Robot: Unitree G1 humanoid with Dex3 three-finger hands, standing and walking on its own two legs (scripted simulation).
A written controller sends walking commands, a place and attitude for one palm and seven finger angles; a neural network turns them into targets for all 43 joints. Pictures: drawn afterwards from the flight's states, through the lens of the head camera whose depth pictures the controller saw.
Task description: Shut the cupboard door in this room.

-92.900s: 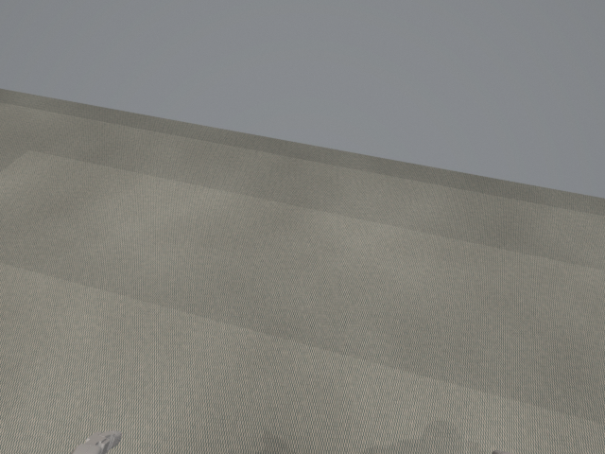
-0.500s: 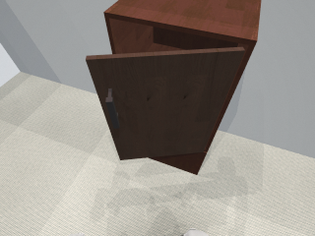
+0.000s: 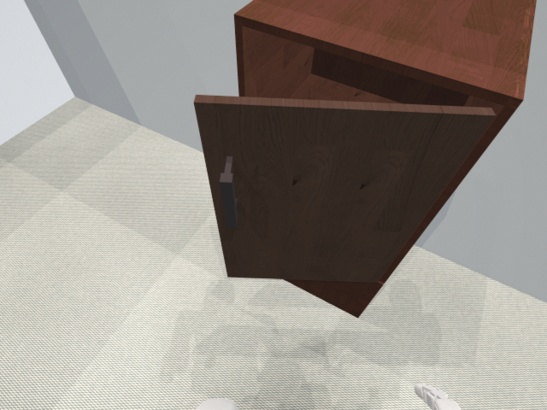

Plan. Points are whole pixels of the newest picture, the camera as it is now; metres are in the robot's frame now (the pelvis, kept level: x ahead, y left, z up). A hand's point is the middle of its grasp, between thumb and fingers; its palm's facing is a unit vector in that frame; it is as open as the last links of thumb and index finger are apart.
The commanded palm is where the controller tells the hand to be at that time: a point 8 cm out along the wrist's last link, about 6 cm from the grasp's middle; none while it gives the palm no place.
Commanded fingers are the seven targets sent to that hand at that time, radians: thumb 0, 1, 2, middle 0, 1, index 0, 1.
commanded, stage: come to a stop and stand still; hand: left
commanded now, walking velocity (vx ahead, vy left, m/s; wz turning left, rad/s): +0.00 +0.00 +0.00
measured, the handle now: (230, 193) +0.45 +0.12 +0.01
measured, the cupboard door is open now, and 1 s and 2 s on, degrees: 27 27 27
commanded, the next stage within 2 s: look again from close up in 0.84 s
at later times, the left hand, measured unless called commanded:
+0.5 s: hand out of the picture -0.02 +0.22 -0.16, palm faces -0.01 -0.98 -0.22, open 7.4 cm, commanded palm none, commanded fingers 0.00 0.90 0.90 -0.20 -0.30 -0.20 -0.30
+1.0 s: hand out of the picture -0.08 +0.18 -0.17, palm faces +0.00 -0.99 -0.15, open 7.4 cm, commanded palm none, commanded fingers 0.00 0.90 0.90 -0.20 -0.30 -0.20 -0.30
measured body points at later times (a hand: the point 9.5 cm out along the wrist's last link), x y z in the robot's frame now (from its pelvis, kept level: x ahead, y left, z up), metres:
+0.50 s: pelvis -0.04 +0.04 +0.01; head -0.02 +0.03 +0.46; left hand -0.02 +0.27 -0.15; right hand -0.03 -0.19 -0.16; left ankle -0.01 +0.13 -0.73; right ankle -0.10 -0.08 -0.73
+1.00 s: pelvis -0.06 +0.03 +0.01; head -0.04 +0.03 +0.45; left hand -0.08 +0.23 -0.16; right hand -0.09 -0.19 -0.15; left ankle -0.01 +0.13 -0.73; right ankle -0.10 -0.08 -0.73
